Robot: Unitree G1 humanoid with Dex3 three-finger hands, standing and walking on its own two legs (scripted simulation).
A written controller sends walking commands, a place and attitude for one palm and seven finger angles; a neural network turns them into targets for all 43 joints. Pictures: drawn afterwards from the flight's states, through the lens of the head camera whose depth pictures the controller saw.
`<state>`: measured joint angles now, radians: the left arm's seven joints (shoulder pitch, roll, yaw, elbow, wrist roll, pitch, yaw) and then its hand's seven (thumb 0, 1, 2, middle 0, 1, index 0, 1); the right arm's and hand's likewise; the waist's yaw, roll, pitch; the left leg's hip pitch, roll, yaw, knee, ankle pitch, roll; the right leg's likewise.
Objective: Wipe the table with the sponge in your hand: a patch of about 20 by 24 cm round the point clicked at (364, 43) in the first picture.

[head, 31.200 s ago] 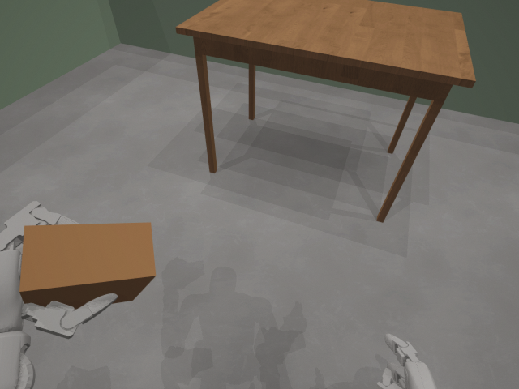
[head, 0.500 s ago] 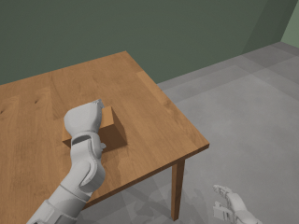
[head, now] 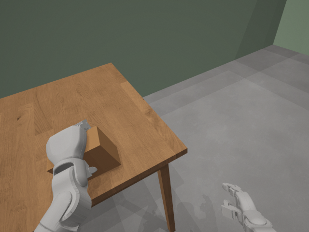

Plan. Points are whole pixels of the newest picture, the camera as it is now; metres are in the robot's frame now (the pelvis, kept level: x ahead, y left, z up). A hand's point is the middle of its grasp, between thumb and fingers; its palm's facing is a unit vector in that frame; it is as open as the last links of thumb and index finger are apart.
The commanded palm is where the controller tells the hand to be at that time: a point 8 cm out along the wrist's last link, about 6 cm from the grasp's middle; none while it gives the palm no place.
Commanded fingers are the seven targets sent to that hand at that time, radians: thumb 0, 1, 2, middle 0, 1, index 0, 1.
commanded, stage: wipe back along the third lane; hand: left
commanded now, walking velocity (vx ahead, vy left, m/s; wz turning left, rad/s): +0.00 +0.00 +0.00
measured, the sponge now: (90, 160) +0.27 +0.22 +0.08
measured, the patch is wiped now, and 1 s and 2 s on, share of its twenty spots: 1.00 1.00 1.00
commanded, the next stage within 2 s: slide back across to the middle lane in 0.02 s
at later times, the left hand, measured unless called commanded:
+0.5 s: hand (71, 167) +0.22 +0.22 +0.12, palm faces +0.14 -0.16 -0.98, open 10.1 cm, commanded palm +0.16 +0.25 +0.17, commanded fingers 0.00 0.10 1.30 -1.20 -1.60 -1.20 -1.60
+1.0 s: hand (47, 180) +0.19 +0.27 +0.11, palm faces +0.04 -0.05 -1.00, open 10.1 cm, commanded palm +0.15 +0.29 +0.16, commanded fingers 0.00 0.10 1.30 -1.20 -1.60 -1.20 -1.60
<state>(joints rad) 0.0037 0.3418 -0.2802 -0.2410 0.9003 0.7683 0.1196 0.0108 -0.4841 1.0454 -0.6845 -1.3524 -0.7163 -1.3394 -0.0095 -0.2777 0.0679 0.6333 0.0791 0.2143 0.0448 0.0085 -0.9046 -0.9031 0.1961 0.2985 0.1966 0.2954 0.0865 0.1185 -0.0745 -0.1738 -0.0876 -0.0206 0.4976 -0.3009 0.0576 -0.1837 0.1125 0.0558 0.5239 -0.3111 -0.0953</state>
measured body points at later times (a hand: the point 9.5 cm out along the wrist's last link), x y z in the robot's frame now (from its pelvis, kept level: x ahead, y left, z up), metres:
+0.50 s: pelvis +0.00 -0.05 +0.00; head -0.04 -0.11 +0.44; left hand +0.21 +0.23 +0.18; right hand +0.23 -0.29 -0.09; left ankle -0.02 +0.10 -0.72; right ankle -0.02 -0.06 -0.73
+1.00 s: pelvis +0.01 -0.06 +0.00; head -0.01 -0.12 +0.44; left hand +0.18 +0.27 +0.17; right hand +0.24 -0.28 -0.10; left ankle -0.02 +0.10 -0.72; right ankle -0.02 -0.06 -0.73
